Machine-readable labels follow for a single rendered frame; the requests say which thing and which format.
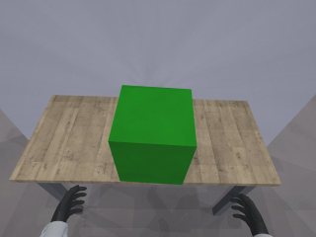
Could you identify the carton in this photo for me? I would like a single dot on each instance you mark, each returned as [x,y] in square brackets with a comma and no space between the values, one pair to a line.
[153,135]

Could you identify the table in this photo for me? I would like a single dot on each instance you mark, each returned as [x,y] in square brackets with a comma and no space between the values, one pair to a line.
[70,145]

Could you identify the robot left forearm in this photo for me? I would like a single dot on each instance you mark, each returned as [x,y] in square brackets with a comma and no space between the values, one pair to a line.
[55,229]

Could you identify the right robot hand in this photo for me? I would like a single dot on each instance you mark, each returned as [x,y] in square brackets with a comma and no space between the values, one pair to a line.
[252,216]

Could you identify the left robot hand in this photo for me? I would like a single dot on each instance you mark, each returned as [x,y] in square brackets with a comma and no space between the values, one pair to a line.
[63,210]

